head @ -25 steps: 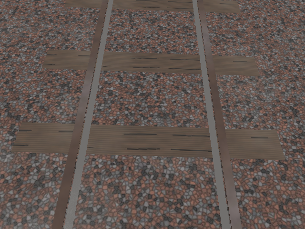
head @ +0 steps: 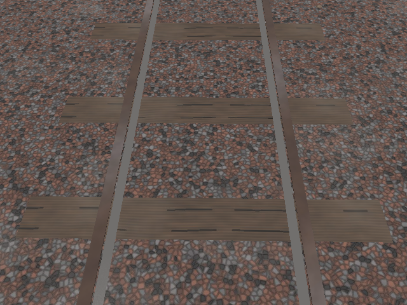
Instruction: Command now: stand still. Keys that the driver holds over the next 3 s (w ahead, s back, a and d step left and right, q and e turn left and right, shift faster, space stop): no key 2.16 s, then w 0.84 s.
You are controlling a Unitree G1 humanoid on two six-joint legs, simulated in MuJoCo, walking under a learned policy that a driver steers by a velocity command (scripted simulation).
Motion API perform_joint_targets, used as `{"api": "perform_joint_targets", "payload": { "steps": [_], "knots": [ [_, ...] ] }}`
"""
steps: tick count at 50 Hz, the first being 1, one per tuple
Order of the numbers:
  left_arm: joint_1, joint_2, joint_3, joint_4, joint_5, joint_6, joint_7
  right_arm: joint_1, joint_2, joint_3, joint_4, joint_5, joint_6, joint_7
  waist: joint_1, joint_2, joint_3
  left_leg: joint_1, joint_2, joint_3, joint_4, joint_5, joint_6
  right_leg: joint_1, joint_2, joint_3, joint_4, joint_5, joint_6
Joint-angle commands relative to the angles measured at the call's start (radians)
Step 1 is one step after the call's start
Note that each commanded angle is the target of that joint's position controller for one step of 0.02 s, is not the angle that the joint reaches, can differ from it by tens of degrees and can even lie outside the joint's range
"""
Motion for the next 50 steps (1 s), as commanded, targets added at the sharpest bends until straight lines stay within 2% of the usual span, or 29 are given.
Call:
{"api": "perform_joint_targets", "payload": {
  "steps": [1, 21, 50],
  "knots": [
    [0.003, 0.119, 0.019, -0.023, 0.000, -0.004, 0.005, 0.028, -0.089, -0.015, -0.017, 0.001, -0.003, -0.005, -0.001, -0.003, -0.069, -0.007, 0.046, -0.036, -0.058, 0.245, 0.016, 0.077, -0.040, 0.033, -0.044, 0.323, -0.048],
    [0.007, 0.101, 0.009, 0.028, 0.002, 0.014, 0.010, 0.075, -0.070, -0.003, 0.039, -0.002, -0.007, -0.013, 0.003, -0.002, -0.006, -0.044, 0.050, -0.042, -0.101, 0.112, 0.011, 0.059, -0.017, 0.015, -0.085, 0.174, -0.033],
    [0.100, 0.075, -0.010, 0.058, -0.001, 0.010, 0.016, 0.167, -0.038, 0.009, 0.049, 0.002, -0.014, -0.012, 0.003, 0.002, 0.011, -0.058, 0.047, -0.046, -0.117, 0.099, 0.019, 0.035, -0.013, 0.012, -0.093, 0.146, -0.026]
  ]
}}
Next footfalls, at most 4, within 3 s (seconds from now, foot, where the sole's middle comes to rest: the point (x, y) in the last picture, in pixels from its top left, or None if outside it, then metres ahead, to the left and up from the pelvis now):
2.48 right None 0.12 -0.15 -0.77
2.98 left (192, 301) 0.51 0.07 -0.77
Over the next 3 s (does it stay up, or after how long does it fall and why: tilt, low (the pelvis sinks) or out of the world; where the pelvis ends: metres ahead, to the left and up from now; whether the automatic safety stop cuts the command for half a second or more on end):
stays up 0.33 -0.03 -0.03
